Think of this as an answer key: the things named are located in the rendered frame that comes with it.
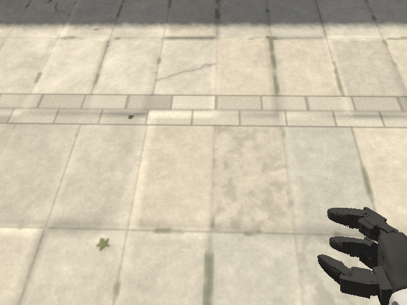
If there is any robot right hand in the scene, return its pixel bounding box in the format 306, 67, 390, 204
317, 207, 407, 305

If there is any right robot forearm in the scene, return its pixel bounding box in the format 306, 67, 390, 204
389, 288, 407, 305

